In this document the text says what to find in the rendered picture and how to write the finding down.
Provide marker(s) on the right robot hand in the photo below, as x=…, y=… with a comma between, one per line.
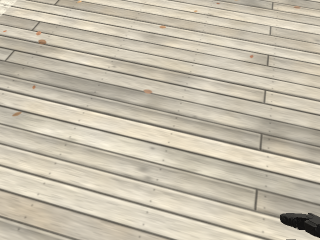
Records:
x=308, y=222

